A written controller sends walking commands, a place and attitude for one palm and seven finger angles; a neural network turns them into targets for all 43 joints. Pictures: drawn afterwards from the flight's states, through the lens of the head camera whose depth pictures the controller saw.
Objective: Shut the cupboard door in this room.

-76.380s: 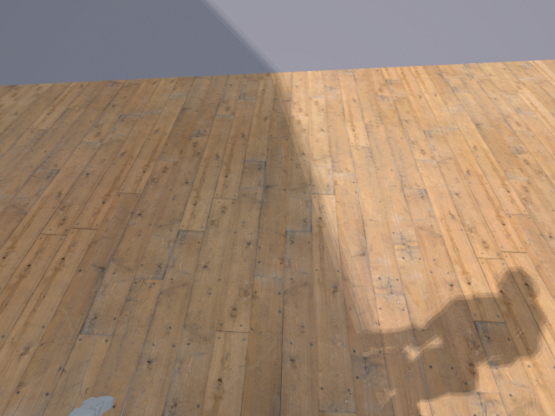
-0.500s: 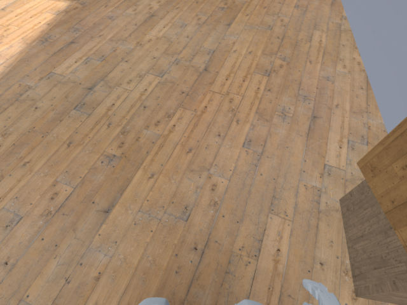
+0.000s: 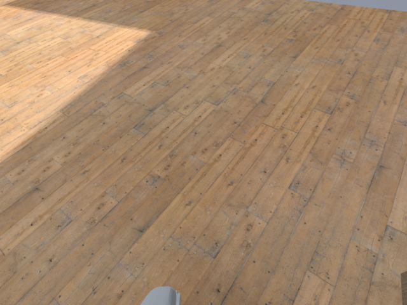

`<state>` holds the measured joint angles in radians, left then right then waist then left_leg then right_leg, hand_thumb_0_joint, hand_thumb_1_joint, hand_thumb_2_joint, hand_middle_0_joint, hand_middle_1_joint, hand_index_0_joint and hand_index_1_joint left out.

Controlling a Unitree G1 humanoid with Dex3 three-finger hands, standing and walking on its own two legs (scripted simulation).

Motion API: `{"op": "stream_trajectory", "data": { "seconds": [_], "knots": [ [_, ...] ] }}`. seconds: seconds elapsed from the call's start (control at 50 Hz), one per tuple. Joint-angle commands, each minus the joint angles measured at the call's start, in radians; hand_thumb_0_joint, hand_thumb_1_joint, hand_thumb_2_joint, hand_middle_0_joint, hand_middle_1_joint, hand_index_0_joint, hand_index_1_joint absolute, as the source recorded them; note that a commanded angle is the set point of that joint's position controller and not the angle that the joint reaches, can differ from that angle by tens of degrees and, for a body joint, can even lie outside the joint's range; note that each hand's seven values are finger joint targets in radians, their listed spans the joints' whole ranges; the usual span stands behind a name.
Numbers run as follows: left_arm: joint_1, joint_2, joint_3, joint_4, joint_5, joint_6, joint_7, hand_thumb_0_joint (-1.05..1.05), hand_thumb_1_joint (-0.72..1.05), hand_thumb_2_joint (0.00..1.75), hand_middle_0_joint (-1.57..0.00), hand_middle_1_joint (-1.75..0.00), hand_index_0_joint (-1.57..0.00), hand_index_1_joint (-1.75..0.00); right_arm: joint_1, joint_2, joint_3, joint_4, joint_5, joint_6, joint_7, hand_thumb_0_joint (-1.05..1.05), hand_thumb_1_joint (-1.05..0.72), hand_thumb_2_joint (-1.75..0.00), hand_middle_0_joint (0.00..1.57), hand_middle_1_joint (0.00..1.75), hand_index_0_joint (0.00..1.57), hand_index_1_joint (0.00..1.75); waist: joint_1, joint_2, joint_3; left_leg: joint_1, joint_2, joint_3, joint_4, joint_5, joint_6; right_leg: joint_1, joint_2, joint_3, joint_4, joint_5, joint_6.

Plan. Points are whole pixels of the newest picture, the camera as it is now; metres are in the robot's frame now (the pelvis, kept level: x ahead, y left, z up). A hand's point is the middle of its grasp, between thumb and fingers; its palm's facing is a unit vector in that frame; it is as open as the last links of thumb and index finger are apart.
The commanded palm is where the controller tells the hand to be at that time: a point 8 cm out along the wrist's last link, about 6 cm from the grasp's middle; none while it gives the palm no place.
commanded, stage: walk to a spot facing it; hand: left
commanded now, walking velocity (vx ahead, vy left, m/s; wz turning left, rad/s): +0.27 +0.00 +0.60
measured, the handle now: out of the picture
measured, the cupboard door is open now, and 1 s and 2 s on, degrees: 16 16 16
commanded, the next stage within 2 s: turn to face it in 0.46 s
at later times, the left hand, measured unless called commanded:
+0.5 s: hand (88, 294) +0.18 +0.29 -0.17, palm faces +0.32 -0.92 -0.23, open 7.4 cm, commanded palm none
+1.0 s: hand (116, 231) +0.32 +0.25 -0.17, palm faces +0.26 -0.94 -0.24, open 7.2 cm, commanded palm none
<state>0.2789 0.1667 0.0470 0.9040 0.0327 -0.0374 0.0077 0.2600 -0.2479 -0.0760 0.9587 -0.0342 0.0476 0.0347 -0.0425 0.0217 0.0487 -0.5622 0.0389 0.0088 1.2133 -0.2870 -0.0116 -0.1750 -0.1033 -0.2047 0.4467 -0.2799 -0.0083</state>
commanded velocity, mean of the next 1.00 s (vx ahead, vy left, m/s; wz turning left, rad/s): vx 0.13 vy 0.00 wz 0.04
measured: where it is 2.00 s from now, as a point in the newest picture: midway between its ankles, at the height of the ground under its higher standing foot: (194, 271)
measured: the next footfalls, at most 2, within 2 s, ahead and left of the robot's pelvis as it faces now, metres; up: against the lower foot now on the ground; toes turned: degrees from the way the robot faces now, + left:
left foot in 0.26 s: +0.21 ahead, +0.15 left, +0.00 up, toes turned +18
right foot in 0.76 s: +0.41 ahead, -0.02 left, +0.00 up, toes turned +15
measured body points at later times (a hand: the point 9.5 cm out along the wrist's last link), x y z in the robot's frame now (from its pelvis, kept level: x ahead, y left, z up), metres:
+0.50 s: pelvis +0.16 +0.07 -0.01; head +0.20 +0.09 +0.44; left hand +0.16 +0.34 -0.16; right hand +0.32 -0.15 -0.14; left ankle +0.17 +0.13 -0.74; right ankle +0.23 -0.09 -0.66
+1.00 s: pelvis +0.31 +0.06 +0.00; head +0.37 +0.06 +0.44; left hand +0.31 +0.30 -0.15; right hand +0.42 -0.16 -0.16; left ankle +0.25 +0.18 -0.68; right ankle +0.37 -0.03 -0.74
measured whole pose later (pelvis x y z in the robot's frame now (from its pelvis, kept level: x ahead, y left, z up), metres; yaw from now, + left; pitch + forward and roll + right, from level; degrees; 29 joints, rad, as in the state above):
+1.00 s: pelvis +0.31 +0.06 +0.00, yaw +12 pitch +1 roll +1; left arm 0.22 0.17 0.06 0.96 0.02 0.01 0.03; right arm 0.19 -0.18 -0.04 0.97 -0.02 0.04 -0.03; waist 0.00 0.01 0.09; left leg -0.43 0.02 0.00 0.98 -0.44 -0.05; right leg -0.29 0.04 0.04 0.43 -0.16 -0.04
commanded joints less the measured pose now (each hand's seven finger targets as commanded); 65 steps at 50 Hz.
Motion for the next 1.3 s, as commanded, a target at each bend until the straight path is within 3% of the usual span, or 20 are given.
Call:
{"op": "stream_trajectory", "data": {
  "seconds": [0.0, 0.14, 0.2, 0.22, 0.24, 0.26, 0.3, 0.36, 0.54, 0.68, 0.72, 0.76, 0.8, 0.9, 1.04, 1.12, 1.14, 1.16, 1.18, 1.28],
  "knots": [
    [0.122, 0.149, 0.044, -0.003, -0.004, -0.041, 0.013, 0.0, 0.9, 0.9, -0.2, -0.3, -0.2, -0.3, -0.102, 0.008, 0.002, -0.096, 0.008, -0.031, 0.016, 0.0, -0.9, -0.9, 0.2, 0.3, 0.2, 0.3, 0.061, -0.163, -0.01, -0.156, 0.029, 0.028, -0.107, 0.04, -0.005, 0.195, -0.221, 0.061, -0.195, 0.391, -0.052],
    [0.176, 0.185, 0.054, 0.037, 0.001, -0.036, 0.014, 0.0, 0.9, 0.9, -0.2, -0.3, -0.2, -0.3, -0.234, 0.013, 0.025, -0.149, 0.008, -0.052, 0.027, 0.0, -0.9, -0.9, 0.2, 0.3, 0.2, 0.3, 0.086, -0.168, 0.007, -0.063, 0.013, 0.124, -0.487, -0.027, 0.043, 0.298, -0.281, -0.024, -0.088, 0.631, -0.067],
    [0.12, 0.222, 0.064, 0.03, -0.006, -0.033, 0.009, 0.0, 0.9, 0.9, -0.2, -0.3, -0.2, -0.3, -0.043, -0.051, 0.001, -0.109, 0.002, -0.061, 0.015, 0.0, -0.9, -0.9, 0.2, 0.3, 0.2, 0.3, -0.024, -0.132, -0.077, 0.312, -0.072, 0.171, -0.605, -0.004, 0.09, 0.143, -0.27, -0.1, 0.193, 0.739, -0.035],
    [0.095, 0.218, 0.066, 0.013, -0.012, -0.03, 0.002, 0.0, 0.9, 0.9, -0.2, -0.3, -0.2, -0.3, 0.11, -0.121, -0.02, -0.073, 0.0, -0.064, 0.007, 0.0, -0.9, -0.9, 0.2, 0.3, 0.2, 0.3, -0.113, -0.03, -0.17, 0.573, -0.042, 0.091, -0.688, 0.05, 0.111, -0.023, -0.229, -0.119, 0.436, 0.531, -0.006],
    [0.088, 0.156, 0.056, -0.036, -0.025, -0.022, -0.018, 0.0, 0.9, 0.9, -0.2, -0.3, -0.2, -0.3, 0.208, -0.268, -0.058, -0.054, -0.009, -0.07, -0.005, 0.0, -0.9, -0.9, 0.2, 0.3, 0.2, 0.3, -0.139, 0.281, -0.237, 0.787, 0.268, -0.402, -0.772, 0.118, 0.235, -0.394, -0.041, -0.088, 0.776, -0.23, 0.063],
    [-0.017, 0.168, 0.045, -0.098, -0.019, -0.013, -0.013, 0.0, 0.9, 0.9, -0.2, -0.3, -0.2, -0.3, 0.255, -0.311, -0.064, -0.042, 0.012, -0.066, -0.022, 0.0, -0.9, -0.9, 0.2, 0.3, 0.2, 0.3, -0.16, 0.219, -0.285, 0.838, 0.37, -0.612, -0.882, 0.199, 0.303, -0.545, 0.006, 0.091, 0.919, -0.337, 0.057],
    [-0.084, 0.155, 0.05, -0.122, -0.013, -0.011, -0.004, 0.0, 0.9, 0.9, -0.2, -0.3, -0.2, -0.3, 0.134, -0.239, -0.041, -0.083, 0.012, -0.07, -0.035, 0.0, -0.9, -0.9, 0.2, 0.3, 0.2, 0.3, -0.086, 0.005, -0.123, 0.556, 0.345, -0.485, -0.921, 0.049, 0.263, -0.533, -0.053, 0.157, 0.936, -0.203, 0.043],
    [0.036, 0.13, 0.056, -0.04, 0.004, 0.019, -0.015, 0.0, 0.9, 0.9, -0.2, -0.3, -0.2, -0.3, -0.056, -0.139, -0.003, -0.127, 0.007, -0.085, -0.042, 0.0, -0.9, -0.9, 0.2, 0.3, 0.2, 0.3, 0.02, 0.11, -0.025, 0.289, 0.196, -0.288, -0.966, -0.012, 0.183, -0.398, -0.071, 0.202, 0.79, -0.065, 0.06],
    [-0.135, 0.133, 0.051, -0.111, -0.003, 0.034, -0.019, 0.0, 0.9, 0.9, -0.2, -0.3, -0.2, -0.3, 0.021, -0.126, -0.01, -0.084, 0.012, -0.088, -0.042, 0.0, -0.9, -0.9, 0.2, 0.3, 0.2, 0.3, 0.018, 0.048, -0.011, 0.364, 0.155, -0.304, -0.99, 0.131, 0.223, -0.463, -0.022, 0.213, 0.505, 0.083, 0.101],
    [-0.093, 0.078, 0.001, -0.053, -0.01, 0.015, -0.005, 0.0, 0.9, 0.9, -0.2, -0.3, -0.2, -0.3, 0.096, -0.059, 0.014, 0.001, 0.009, -0.091, -0.066, 0.0, -0.9, -0.9, 0.2, 0.3, 0.2, 0.3, 0.03, 0.073, -0.095, 0.497, 0.134, -0.123, -0.791, 0.62, 0.153, -0.166, 0.072, 0.15, 0.123, 0.14, 0.04],
    [0.032, 0.128, 0.015, -0.005, -0.009, 0.0, 0.001, 0.0, 0.9, 0.9, -0.2, -0.3, -0.2, -0.3, 0.105, -0.037, 0.019, 0.012, 0.019, -0.089, -0.064, 0.0, -0.9, -0.9, 0.2, 0.3, 0.2, 0.3, 0.08, -0.012, -0.121, 0.401, 0.084, -0.068, -0.669, 0.451, 0.078, 0.07, 0.045, 0.213, -0.022, 0.376, 0.023],
    [0.132, 0.234, 0.037, 0.033, -0.004, -0.007, 0.008, 0.0, 0.9, 0.9, -0.2, -0.3, -0.2, -0.3, 0.148, 0.001, 0.019, -0.003, 0.025, -0.084, -0.06, 0.0, -0.9, -0.9, 0.2, 0.3, 0.2, 0.3, 0.085, -0.218, -0.153, 0.132, -0.088, 0.057, -0.368, -0.221, 0.003, 0.274, -0.25, 0.564, -0.024, 0.849, -0.172],
    [0.084, 0.195, 0.038, 0.032, -0.012, -0.001, 0.02, 0.0, 0.9, 0.9, -0.2, -0.3, -0.2, -0.3, 0.103, -0.004, 0.022, -0.005, 0.024, -0.059, -0.075, 0.0, -0.9, -0.9, 0.2, 0.3, 0.2, 0.3, 0.066, -0.28, -0.126, 0.095, -0.025, -0.026, -0.184, -0.368, -0.007, 0.183, -0.263, 0.635, -0.093, 0.819, -0.261],
    [-0.018, 0.164, 0.056, -0.001, -0.011, 0.023, 0.027, 0.0, 0.9, 0.9, -0.2, -0.3, -0.2, -0.3, 0.014, 0.015, 0.021, -0.022, 0.024, -0.03, -0.063, 0.0, -0.9, -0.9, 0.2, 0.3, 0.2, 0.3, 0.039, -0.073, -0.134, 0.111, -0.005, -0.014, -0.181, -0.161, -0.038, 0.067, -0.13, 0.469, -0.108, 0.643, -0.192],
    [-0.028, 0.204, 0.075, -0.023, -0.003, 0.046, 0.013, 0.0, 0.9, 0.9, -0.2, -0.3, -0.2, -0.3, -0.06, -0.006, 0.009, -0.088, 0.025, -0.024, -0.061, 0.0, -0.9, -0.9, 0.2, 0.3, 0.2, 0.3, 0.055, -0.174, -0.12, 0.172, -0.03, -0.014, -0.432, -0.135, -0.043, -0.006, -0.086, 0.56, -0.121, 0.354, -0.175],
    [-0.079, 0.203, 0.08, -0.043, -0.014, 0.061, 0.007, 0.0, 0.9, 0.9, -0.2, -0.3, -0.2, -0.3, 0.016, -0.033, 0.006, -0.079, 0.031, -0.044, -0.073, 0.0, -0.9, -0.9, 0.2, 0.3, 0.2, 0.3, 0.006, -0.167, -0.137, 0.428, -0.035, -0.013, -0.743, 0.043, -0.037, -0.156, -0.026, 0.561, -0.032, 0.251, -0.098],
    [-0.086, 0.173, 0.072, -0.059, -0.022, 0.065, 0.003, 0.0, 0.9, 0.9, -0.2, -0.3, -0.2, -0.3, 0.034, -0.079, 0.001, -0.08, 0.027, -0.053, -0.078, 0.0, -0.9, -0.9, 0.2, 0.3, 0.2, 0.3, -0.006, -0.071, -0.134, 0.535, 0.045, -0.071, -0.846, 0.042, -0.018, -0.266, 0.044, 0.502, 0.035, 0.125, -0.055],
    [-0.068, 0.123, 0.063, -0.074, -0.031, 0.068, -0.007, 0.0, 0.9, 0.9, -0.2, -0.3, -0.2, -0.3, 0.025, -0.17, -0.014, -0.098, 0.012, -0.058, -0.08, 0.0, -0.9, -0.9, 0.2, 0.3, 0.2, 0.3, -0.001, 0.203, -0.117, 0.584, 0.272, -0.312, -0.945, 0.07, 0.062, -0.413, 0.181, 0.368, 0.216, -0.128, -0.001],
    [-0.096, 0.138, 0.062, -0.091, -0.022, 0.068, -0.011, 0.0, 0.9, 0.9, -0.2, -0.3, -0.2, -0.3, 0.021, -0.198, -0.02, -0.116, 0.006, -0.05, -0.082, 0.0, -0.9, -0.9, 0.2, 0.3, 0.2, 0.3, -0.007, 0.234, -0.076, 0.496, 0.42, -0.402, -0.969, 0.166, 0.162, -0.422, 0.166, 0.255, 0.422, -0.322, 0.03],
    [-0.054, 0.157, 0.073, -0.062, -0.011, 0.096, -0.036, 0.0, 0.9, 0.9, -0.2, -0.3, -0.2, -0.3, -0.105, -0.126, 0.011, -0.157, 0.002, -0.048, -0.085, 0.0, -0.9, -0.9, 0.2, 0.3, 0.2, 0.3, 0.064, 0.154, -0.01, 0.386, 0.286, -0.095, -0.911, 0.38, 0.156, -0.38, 0.088, 0.23, 0.696, -0.166, 0.066]
  ]
}}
